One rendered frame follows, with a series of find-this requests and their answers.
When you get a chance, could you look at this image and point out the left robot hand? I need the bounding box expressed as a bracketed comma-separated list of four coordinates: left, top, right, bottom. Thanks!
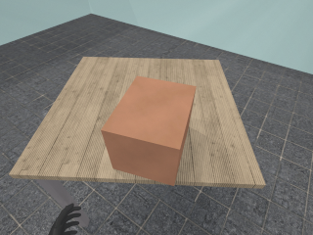
[48, 203, 81, 235]

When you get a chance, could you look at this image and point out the carton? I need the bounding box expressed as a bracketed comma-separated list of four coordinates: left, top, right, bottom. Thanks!
[101, 75, 197, 186]

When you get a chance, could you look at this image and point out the table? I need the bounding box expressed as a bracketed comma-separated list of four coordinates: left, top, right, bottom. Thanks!
[9, 57, 266, 227]

